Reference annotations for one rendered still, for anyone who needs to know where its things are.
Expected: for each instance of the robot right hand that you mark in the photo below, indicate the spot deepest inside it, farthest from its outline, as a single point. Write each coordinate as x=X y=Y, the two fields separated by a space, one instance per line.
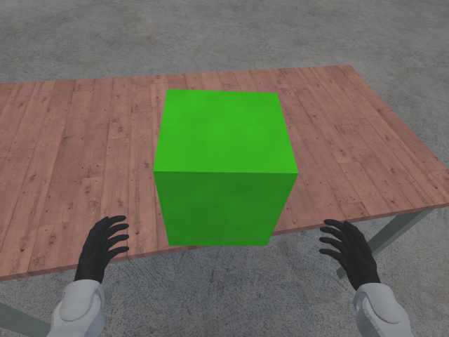
x=355 y=257

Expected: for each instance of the robot left hand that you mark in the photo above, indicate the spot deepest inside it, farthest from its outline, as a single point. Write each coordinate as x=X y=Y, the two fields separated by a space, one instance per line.
x=95 y=256

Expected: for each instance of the right robot forearm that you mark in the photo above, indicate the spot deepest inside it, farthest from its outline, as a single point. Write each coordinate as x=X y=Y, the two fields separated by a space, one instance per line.
x=378 y=313

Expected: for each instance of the left robot forearm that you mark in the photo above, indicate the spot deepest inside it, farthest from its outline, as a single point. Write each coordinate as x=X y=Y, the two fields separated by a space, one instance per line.
x=80 y=313

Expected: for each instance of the carton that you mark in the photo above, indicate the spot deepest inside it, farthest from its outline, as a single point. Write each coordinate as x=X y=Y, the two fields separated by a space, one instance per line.
x=224 y=167

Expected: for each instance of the table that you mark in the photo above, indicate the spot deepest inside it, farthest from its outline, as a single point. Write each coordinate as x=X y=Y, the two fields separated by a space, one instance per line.
x=75 y=151

